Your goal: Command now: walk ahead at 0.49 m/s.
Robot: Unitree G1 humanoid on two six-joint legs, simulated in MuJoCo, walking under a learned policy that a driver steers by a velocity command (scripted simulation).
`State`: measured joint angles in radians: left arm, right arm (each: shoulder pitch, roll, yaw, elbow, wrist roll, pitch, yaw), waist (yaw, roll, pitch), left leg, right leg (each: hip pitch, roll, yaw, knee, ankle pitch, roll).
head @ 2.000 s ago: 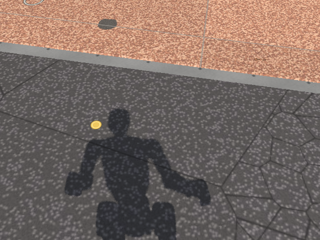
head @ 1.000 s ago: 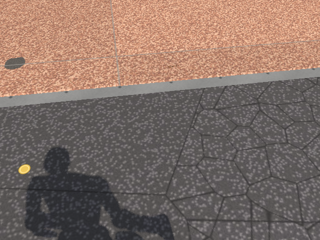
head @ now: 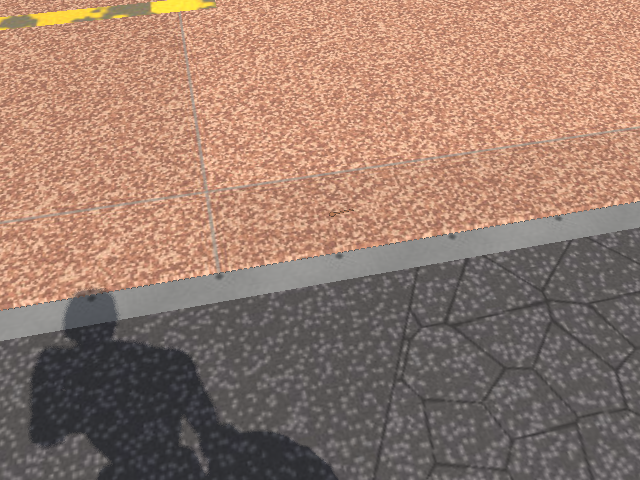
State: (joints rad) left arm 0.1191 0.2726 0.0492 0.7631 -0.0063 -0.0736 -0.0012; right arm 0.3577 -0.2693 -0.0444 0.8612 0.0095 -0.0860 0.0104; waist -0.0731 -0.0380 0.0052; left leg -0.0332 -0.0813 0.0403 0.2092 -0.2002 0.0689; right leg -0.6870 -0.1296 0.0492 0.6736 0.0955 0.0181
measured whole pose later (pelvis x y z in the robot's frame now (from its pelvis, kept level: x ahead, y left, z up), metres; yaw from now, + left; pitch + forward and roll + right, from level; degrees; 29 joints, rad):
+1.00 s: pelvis +0.26 -0.02 -0.01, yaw +24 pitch +3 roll -1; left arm 0.08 0.30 0.07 0.81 -0.01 0.01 0.03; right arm 0.15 -0.31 -0.08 0.64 0.00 0.03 -0.03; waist -0.01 -0.01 0.04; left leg -0.34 -0.07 -0.11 0.47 -0.17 0.05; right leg -0.45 0.00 0.06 0.80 -0.37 0.08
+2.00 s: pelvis +0.50 +0.01 +0.00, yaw +26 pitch +0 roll +0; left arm 0.30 0.26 0.04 0.85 0.01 -0.09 -0.03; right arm 0.23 -0.31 -0.06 0.75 0.01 -0.06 -0.01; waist 0.03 0.04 0.02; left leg -0.59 0.11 -0.03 1.06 -0.22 0.02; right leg -0.17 0.06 -0.05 0.33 -0.17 -0.08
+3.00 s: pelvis +0.80 +0.17 +0.00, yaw +13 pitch +3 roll +2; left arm 0.21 0.30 0.08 0.72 -0.01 0.00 0.02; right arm 0.05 -0.32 -0.07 0.82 0.00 0.00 -0.03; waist 0.02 0.03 0.06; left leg -0.50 -0.01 -0.01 1.05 -0.46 -0.05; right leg -0.29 0.03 0.04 0.46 -0.21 -0.06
